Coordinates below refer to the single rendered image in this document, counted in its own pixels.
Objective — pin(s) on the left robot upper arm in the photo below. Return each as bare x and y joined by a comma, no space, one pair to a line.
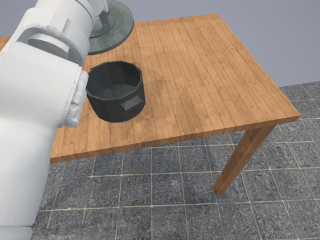
39,93

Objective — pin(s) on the left robot forearm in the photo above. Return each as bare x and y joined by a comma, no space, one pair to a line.
59,27

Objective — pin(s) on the lid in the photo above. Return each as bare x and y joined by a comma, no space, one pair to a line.
116,28

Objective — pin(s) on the pot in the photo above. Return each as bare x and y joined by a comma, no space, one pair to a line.
115,91

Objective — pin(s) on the knob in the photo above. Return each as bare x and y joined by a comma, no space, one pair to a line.
102,15

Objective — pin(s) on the table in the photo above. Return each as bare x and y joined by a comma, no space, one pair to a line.
199,81

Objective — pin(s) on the left robot hand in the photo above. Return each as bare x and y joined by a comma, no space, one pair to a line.
98,24

